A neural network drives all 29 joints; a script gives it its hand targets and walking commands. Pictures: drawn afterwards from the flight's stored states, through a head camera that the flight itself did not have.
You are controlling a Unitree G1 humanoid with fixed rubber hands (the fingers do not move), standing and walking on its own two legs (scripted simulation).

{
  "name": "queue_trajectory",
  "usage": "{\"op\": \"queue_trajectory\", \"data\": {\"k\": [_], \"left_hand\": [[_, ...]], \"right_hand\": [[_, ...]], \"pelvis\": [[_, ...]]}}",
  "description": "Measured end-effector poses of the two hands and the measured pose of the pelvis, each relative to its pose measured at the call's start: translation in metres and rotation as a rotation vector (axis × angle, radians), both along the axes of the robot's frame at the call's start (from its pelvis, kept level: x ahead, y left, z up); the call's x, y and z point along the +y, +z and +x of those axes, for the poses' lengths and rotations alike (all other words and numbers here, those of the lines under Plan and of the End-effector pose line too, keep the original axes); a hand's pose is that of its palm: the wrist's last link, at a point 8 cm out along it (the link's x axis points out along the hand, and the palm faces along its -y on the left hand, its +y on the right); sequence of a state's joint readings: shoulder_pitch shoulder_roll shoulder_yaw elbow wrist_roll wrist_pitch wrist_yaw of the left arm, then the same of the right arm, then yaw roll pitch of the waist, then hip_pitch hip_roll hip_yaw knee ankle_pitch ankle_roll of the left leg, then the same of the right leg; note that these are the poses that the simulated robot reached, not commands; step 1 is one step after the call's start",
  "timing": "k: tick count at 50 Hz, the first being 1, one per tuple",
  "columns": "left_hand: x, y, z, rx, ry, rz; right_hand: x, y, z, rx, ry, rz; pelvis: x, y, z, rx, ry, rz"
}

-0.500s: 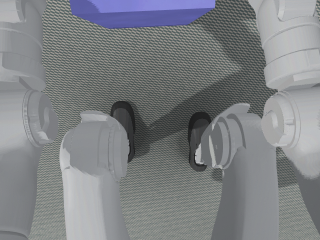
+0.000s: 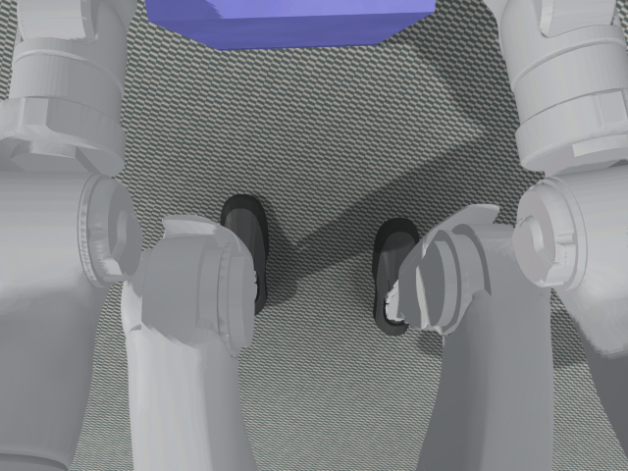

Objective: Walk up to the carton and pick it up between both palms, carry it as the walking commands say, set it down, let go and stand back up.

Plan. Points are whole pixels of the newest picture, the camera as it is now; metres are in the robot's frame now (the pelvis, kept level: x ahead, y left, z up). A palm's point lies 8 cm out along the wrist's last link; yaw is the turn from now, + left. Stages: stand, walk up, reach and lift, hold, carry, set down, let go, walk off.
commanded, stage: reach and lift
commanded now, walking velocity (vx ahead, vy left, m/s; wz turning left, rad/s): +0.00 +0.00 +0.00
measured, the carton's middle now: out of the picture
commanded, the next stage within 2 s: none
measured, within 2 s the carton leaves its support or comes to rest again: leaves its support in 0.98 s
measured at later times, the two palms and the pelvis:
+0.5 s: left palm out of the picture +0.55 +0.21 -0.19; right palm out of the picture +0.57 -0.10 -0.18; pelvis +0.00 +0.00 +0.00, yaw +0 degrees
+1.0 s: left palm out of the picture +0.55 +0.20 -0.17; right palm out of the picture +0.57 -0.10 -0.16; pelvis +0.00 +0.00 +0.00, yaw +0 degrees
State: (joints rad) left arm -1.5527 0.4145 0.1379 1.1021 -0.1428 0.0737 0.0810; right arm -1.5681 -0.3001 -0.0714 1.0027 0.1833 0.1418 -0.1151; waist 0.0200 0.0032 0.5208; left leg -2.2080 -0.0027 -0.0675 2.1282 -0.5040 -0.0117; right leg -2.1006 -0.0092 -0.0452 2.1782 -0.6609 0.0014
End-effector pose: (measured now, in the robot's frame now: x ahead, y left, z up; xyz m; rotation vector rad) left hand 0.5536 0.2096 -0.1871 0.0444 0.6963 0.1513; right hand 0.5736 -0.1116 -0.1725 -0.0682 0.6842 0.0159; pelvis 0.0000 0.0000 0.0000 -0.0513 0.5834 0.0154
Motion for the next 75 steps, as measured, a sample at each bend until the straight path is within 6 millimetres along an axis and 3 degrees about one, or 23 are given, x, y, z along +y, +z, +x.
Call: {"op": "queue_trajectory", "data": {"k": [5,27,46,51,61,75], "left_hand": [[0.0,0.0,-0.001,0.002,0.011,-0.006],[0.001,-0.001,0.001,0.027,0.008,-0.058],[-0.004,0.007,0.002,0.069,-0.03,0.033],[-0.009,0.017,-0.001,0.093,-0.03,0.05],[-0.017,0.066,0.006,0.021,0.012,-0.002],[-0.017,0.077,0.006,0.052,0.022,0.023]], "right_hand": [[0.013,-0.002,-0.002,0.007,0.027,0.033],[0.01,-0.004,-0.002,0.029,0.005,0.086],[0.012,0.002,-0.004,0.054,-0.028,0.022],[0.01,0.015,-0.007,0.073,-0.043,-0.017],[0.004,0.061,-0.007,0.014,-0.074,-0.016],[0.006,0.065,-0.006,0.055,-0.086,-0.006]], "pelvis": [[0.0,0.0,0.0,0.0,0.0,0.0],[0.0,-0.004,0.001,-0.008,-0.002,0.003],[-0.001,-0.005,-0.002,-0.024,-0.007,0.007],[-0.001,-0.004,-0.005,-0.051,-0.01,0.01],[-0.001,0.003,-0.014,-0.111,-0.023,0.011],[-0.005,0.018,-0.013,-0.095,-0.039,0.022]]}}
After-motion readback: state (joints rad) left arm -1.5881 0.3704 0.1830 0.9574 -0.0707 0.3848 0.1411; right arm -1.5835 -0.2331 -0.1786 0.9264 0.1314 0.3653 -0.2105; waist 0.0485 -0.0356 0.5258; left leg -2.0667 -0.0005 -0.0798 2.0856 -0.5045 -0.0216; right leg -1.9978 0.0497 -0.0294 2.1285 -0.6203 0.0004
